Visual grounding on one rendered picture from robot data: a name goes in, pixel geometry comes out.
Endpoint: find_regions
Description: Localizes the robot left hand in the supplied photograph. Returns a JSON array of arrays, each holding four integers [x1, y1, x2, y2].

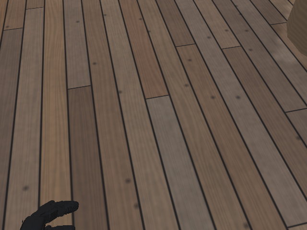
[[20, 200, 79, 230]]

